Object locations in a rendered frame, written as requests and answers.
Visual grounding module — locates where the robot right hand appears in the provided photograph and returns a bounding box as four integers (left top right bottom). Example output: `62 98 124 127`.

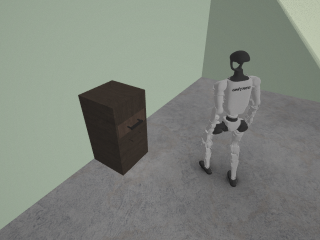
243 115 253 127

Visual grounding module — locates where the right robot forearm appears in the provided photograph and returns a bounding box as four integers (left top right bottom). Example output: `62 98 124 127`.
247 100 261 119

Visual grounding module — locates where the handle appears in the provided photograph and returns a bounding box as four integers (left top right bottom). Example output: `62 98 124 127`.
127 119 143 130
132 131 144 142

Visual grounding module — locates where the robot right upper arm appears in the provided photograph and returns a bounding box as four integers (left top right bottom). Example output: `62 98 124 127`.
249 75 261 106

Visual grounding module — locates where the robot right shin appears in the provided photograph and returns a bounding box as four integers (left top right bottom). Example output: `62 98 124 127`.
230 146 240 180

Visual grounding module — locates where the robot left hand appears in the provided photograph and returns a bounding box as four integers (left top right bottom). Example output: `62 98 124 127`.
201 132 213 149

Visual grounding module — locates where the left robot forearm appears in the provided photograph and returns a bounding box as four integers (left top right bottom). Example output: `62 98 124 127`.
205 106 220 135

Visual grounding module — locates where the cabinet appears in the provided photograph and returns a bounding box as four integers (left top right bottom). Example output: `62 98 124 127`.
78 80 148 176

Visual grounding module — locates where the humanoid robot torso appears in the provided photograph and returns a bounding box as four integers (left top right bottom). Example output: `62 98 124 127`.
222 74 253 132

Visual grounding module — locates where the robot left upper arm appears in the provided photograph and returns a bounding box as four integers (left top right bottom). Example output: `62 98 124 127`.
213 79 227 115

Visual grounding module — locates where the drawer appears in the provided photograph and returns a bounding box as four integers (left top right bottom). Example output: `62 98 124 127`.
117 108 145 139

